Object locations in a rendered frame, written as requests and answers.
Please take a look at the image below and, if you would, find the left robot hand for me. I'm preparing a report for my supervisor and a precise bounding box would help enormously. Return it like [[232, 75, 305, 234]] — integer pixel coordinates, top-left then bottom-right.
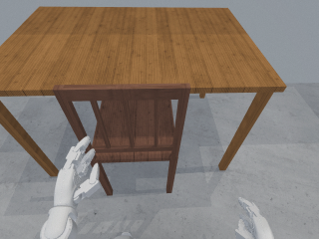
[[53, 135, 101, 210]]

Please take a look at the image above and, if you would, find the robot left shin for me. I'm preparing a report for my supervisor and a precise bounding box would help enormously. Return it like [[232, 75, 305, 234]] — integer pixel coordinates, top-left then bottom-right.
[[122, 232, 132, 237]]

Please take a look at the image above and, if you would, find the table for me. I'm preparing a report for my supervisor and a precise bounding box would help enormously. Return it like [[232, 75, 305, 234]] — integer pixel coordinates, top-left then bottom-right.
[[0, 6, 287, 177]]

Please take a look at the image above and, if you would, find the chair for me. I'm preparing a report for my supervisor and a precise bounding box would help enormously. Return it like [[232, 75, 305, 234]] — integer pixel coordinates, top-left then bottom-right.
[[52, 83, 191, 196]]

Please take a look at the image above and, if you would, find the right robot hand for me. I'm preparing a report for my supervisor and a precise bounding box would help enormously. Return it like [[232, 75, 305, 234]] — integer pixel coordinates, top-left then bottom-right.
[[235, 197, 274, 239]]

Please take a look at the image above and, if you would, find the robot left forearm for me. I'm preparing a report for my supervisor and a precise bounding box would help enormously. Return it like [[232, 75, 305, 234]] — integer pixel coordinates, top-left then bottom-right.
[[40, 205, 78, 239]]

